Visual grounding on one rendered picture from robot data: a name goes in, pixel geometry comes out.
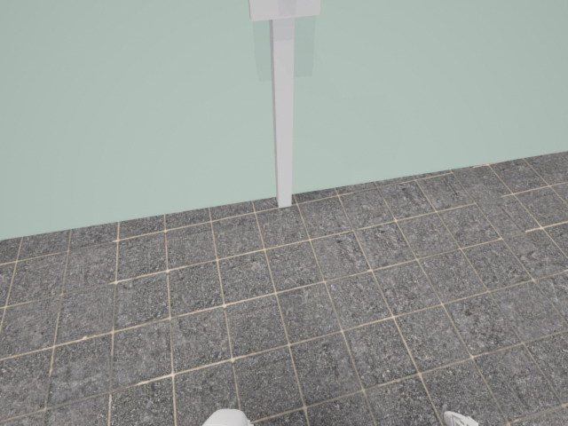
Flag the panel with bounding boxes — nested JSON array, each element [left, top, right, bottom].
[[248, 0, 320, 208]]

